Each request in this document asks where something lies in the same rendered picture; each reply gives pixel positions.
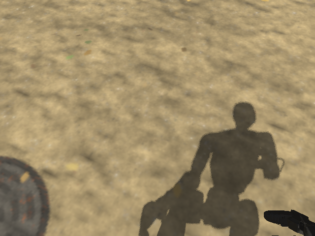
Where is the robot right hand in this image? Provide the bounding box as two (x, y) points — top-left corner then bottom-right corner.
(264, 209), (315, 236)

